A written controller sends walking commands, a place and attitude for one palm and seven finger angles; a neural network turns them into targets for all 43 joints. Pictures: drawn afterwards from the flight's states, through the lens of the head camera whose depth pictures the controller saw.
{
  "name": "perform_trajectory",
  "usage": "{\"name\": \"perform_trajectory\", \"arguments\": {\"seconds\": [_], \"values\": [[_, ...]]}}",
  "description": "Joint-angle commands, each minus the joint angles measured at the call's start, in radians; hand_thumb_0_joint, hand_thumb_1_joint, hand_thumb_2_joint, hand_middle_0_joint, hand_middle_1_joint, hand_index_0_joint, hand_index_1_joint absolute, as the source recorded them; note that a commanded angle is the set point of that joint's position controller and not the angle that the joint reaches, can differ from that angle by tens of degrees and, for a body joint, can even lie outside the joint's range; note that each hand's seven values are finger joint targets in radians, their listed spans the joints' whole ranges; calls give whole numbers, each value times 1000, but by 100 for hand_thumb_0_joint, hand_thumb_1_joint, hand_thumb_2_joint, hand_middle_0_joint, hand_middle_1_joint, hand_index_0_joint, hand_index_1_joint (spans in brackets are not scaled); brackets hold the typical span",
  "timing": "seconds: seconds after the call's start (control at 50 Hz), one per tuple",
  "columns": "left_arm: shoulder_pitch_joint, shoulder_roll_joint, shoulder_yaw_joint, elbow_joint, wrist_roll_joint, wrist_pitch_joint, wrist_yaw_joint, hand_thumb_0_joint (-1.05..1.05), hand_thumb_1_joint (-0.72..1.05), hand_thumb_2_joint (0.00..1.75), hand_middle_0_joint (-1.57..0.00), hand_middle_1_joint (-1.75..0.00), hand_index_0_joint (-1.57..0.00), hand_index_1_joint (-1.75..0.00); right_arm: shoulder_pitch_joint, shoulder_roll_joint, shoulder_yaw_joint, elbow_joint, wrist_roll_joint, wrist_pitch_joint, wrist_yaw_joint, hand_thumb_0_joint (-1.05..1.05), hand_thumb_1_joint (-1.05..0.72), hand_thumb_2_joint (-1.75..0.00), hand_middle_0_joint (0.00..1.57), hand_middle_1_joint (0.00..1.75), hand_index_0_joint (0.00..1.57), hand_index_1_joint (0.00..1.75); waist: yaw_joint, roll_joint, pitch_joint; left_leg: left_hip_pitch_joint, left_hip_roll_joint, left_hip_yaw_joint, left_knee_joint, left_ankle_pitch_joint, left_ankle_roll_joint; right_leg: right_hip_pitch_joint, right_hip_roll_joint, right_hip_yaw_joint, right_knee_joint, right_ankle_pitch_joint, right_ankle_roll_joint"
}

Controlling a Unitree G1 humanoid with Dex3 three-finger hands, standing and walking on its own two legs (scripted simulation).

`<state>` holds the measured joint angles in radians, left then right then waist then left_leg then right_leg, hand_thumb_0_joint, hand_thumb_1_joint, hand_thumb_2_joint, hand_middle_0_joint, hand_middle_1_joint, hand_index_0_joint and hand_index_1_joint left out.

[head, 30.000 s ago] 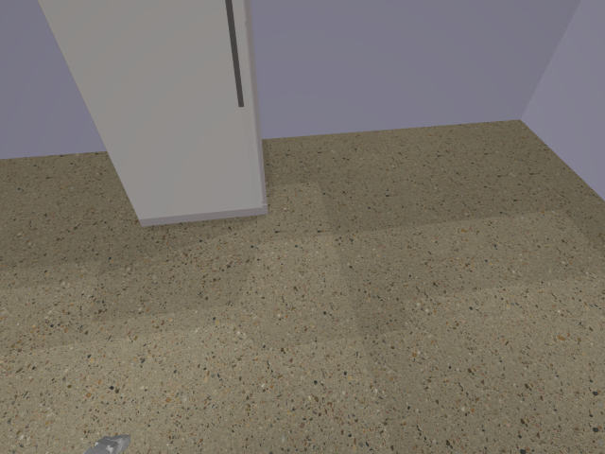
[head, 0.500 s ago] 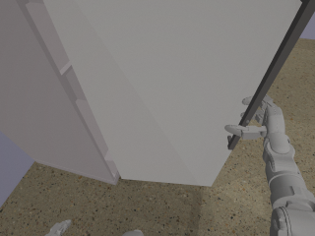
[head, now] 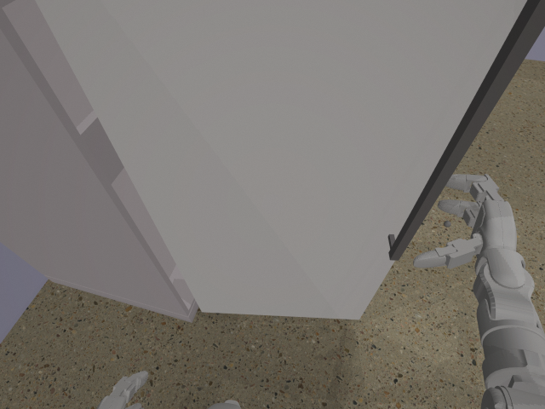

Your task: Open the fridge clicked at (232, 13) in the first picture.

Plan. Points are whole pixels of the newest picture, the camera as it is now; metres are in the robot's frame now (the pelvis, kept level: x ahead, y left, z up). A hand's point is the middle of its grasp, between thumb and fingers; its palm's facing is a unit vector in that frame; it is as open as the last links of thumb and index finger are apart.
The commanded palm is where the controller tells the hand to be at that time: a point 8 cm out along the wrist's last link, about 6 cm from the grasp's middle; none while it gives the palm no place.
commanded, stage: slip the hand off the handle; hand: right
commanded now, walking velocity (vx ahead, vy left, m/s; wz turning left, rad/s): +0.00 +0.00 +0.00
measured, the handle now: (437, 166) +0.45 -0.19 +0.12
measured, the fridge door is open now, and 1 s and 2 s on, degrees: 77 77 77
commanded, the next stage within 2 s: draw the hand back to the body in 1.14 s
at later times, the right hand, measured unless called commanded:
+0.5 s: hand (487, 228) +0.39 -0.27 +0.06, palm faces +0.16 +0.97 -0.21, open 14.7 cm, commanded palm +0.35 -0.31 +0.07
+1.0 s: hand (510, 286) +0.31 -0.28 +0.05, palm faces +0.15 +0.97 -0.18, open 14.7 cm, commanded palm +0.27 -0.32 +0.07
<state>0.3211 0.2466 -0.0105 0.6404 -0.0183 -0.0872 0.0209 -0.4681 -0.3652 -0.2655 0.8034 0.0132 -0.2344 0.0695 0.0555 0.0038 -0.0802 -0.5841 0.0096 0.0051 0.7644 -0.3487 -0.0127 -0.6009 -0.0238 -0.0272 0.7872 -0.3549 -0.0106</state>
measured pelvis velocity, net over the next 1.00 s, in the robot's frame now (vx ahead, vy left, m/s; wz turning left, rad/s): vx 0.00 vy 0.00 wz -0.02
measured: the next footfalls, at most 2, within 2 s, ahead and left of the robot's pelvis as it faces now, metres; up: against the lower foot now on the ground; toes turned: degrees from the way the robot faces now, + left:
none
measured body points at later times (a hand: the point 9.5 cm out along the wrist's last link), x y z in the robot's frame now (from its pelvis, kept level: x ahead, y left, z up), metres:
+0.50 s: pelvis +0.01 +0.00 +0.00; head +0.06 -0.01 +0.44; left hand +0.10 +0.26 -0.11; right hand +0.38 -0.33 +0.07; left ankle +0.02 +0.13 -0.71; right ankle +0.02 -0.11 -0.71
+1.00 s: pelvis +0.00 +0.00 -0.01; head +0.04 -0.01 +0.44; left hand +0.16 +0.25 -0.09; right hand +0.29 -0.33 +0.06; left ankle +0.02 +0.13 -0.71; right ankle +0.02 -0.11 -0.71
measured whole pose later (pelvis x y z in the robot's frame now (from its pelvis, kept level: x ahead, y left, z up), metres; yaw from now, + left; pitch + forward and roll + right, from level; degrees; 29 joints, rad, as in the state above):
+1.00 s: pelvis +0.00 +0.00 -0.01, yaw -1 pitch +9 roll +2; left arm 0.29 0.27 -0.02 0.57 -0.04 -0.13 0.06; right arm -0.08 -0.42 -0.35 0.44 0.16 -0.18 0.27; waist 0.00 -0.02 -0.10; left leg -0.57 0.01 0.03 0.80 -0.38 -0.01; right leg -0.61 -0.02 0.00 0.86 -0.40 -0.01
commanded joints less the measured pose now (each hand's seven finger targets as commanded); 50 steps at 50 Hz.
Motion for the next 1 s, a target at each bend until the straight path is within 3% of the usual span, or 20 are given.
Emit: {"name": "perform_trajectory", "arguments": {"seconds": [0.0,0.08,0.12,0.18,0.22,0.24,0.28,0.34,0.42,0.44,0.48,0.54,0.58,0.64,0.68,0.8,0.84,0.88,0.94,0.98], "values": [[54,171,72,-100,-4,-35,13,0,90,90,-20,-30,-20,-30,-360,-208,-28,-245,34,-75,26,0,55,-20,25,115,25,115,0,-70,-344,83,-31,20,-70,272,36,240,16,30,-64,322,-9],[62,178,72,-104,-12,-32,17,0,90,90,-20,-30,-20,-30,-412,-196,3,-258,33,-53,47,0,55,-20,25,115,25,115,18,-68,-316,37,-34,30,-65,245,39,250,9,55,-63,332,-2],[61,180,75,-107,-10,-31,16,0,90,90,-20,-30,-20,-30,-396,-200,-5,-272,32,-49,47,0,55,-20,25,115,25,115,8,-93,-351,36,-32,32,-61,253,39,278,10,58,-59,356,3],[64,184,72,-114,-8,-28,17,0,90,90,-20,-30,-20,-30,-352,-254,-53,-287,38,-51,49,0,55,-20,25,115,25,115,-10,-81,-363,61,-35,34,-52,271,42,266,11,62,-54,397,4],[62,181,72,-118,-8,-23,14,0,90,90,-20,-30,-20,-30,-318,-267,-65,-295,32,-48,54,0,55,-20,25,115,25,115,-22,-105,-369,64,-33,33,-48,280,40,269,8,62,-55,422,12],[57,176,71,-121,-9,-21,13,0,90,90,-20,-30,-20,-30,-290,-248,-51,-274,34,-41,58,0,55,-20,25,115,25,115,-18,-83,-343,63,-36,34,-54,268,39,255,8,57,-53,397,7],[57,185,66,-123,-9,-15,20,0,90,90,-20,-30,-20,-30,-323,-320,-107,-275,37,-40,63,0,55,-20,25,115,25,115,-19,-77,-318,80,-37,30,-56,265,43,209,15,54,-60,351,1],[49,182,61,-125,-10,-9,30,0,90,90,-20,-30,-20,-30,-300,-357,-140,-226,45,-35,87,0,55,-20,25,115,25,115,-18,-32,-294,108,-34,21,-68,252,37,148,21,33,-64,265,-12],[64,188,59,-126,-12,-9,40,0,90,90,-20,-30,-20,-30,-326,-415,-177,-214,54,-56,138,0,55,-20,25,115,25,115,-16,-66,-313,104,-35,12,-65,245,41,142,23,33,-57,252,-17],[58,181,59,-135,-11,-13,37,0,90,90,-20,-30,-20,-30,-276,-359,-134,-227,63,-59,157,0,55,-20,25,115,25,115,-25,-91,-329,105,-37,15,-61,245,42,157,24,30,-53,265,-16],[65,184,65,-148,-14,-20,35,0,90,90,-20,-30,-20,-30,-220,-339,-137,-255,94,-63,188,0,55,-20,25,115,25,115,-29,-90,-357,106,-42,19,-59,252,46,177,23,32,-46,288,-16],[52,185,67,-157,-20,-25,30,0,90,90,-20,-30,-20,-30,-143,-306,-110,-281,113,-46,209,0,55,-20,25,115,25,115,-31,-78,-309,81,-43,27,-61,219,41,158,19,36,-52,254,-15],[50,192,69,-168,-22,-30,33,0,90,90,-20,-30,-20,-30,-121,-334,-147,-320,130,-38,203,0,55,-20,25,115,25,115,-33,-46,-301,89,-45,27,-65,205,42,135,25,36,-55,229,-20],[29,186,67,-176,-20,-35,34,0,90,90,-20,-30,-20,-30,-72,-351,-168,-372,125,-36,182,0,55,-20,25,115,25,115,-44,-51,-282,95,-40,22,-67,164,37,112,27,33,-65,175,-22],[23,187,66,-185,-18,-42,37,0,90,90,-20,-30,-20,-30,-64,-377,-194,-447,128,-47,171,0,55,-20,25,115,25,115,-46,-67,-312,108,-43,20,-59,185,40,130,29,33,-60,203,-24],[-18,173,56,-191,-16,-67,47,0,90,90,-20,-30,-20,-30,48,-357,-189,-531,141,-53,174,0,55,-20,25,115,25,115,-57,-122,-299,112,-42,21,-56,168,41,147,26,36,-63,194,-18],[-32,170,53,-195,-20,-75,47,0,90,90,-20,-30,-20,-30,100,-314,-159,-533,150,-36,185,0,55,-20,25,115,25,115,-52,-117,-257,94,-42,29,-61,158,40,147,22,38,-69,181,-15],[-38,177,51,-201,-22,-84,53,0,90,90,-20,-30,-20,-30,102,-311,-162,-549,169,-23,197,0,55,-20,25,115,25,115,-45,-88,-243,88,-44,31,-66,145,41,141,24,43,-71,165,-16],[-57,170,50,-210,-24,-101,53,0,90,90,-20,-30,-20,-30,177,-261,-126,-591,178,-6,205,0,55,-20,25,115,25,115,-51,-83,-225,82,-41,38,-67,136,39,150,24,49,-76,156,-12],[-55,177,48,-214,-23,-107,56,0,90,90,-20,-30,-20,-30,209,-299,-166,-607,182,0,205,0,55,-20,25,115,25,115,-65,-76,-231,99,-41,37,-59,147,43,139,27,51,-73,168,-10]]}}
